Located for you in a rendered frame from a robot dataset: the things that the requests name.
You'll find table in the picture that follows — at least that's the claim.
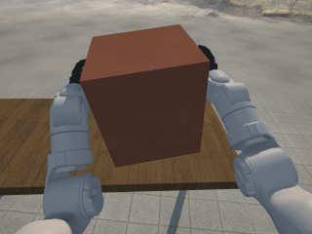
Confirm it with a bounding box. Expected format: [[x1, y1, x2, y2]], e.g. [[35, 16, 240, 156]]
[[0, 98, 239, 196]]

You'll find left robot forearm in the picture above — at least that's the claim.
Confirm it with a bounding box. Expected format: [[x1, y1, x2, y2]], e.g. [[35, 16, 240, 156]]
[[42, 83, 94, 215]]

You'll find right robot forearm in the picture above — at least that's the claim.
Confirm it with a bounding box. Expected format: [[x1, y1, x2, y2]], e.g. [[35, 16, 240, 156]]
[[206, 69, 298, 183]]

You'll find robot left hand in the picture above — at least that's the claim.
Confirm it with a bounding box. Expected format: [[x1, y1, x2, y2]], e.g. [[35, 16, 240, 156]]
[[69, 59, 86, 84]]

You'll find robot right upper arm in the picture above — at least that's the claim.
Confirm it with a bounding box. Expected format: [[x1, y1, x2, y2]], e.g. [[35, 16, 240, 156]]
[[233, 145, 312, 234]]

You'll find robot left upper arm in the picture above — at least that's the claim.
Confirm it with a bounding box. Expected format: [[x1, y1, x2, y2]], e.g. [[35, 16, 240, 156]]
[[15, 174, 104, 234]]

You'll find carton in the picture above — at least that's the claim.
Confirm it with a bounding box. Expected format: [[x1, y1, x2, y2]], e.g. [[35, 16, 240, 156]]
[[79, 24, 211, 168]]

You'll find robot right hand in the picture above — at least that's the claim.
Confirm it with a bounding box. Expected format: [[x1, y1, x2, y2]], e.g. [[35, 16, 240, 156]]
[[198, 45, 217, 71]]

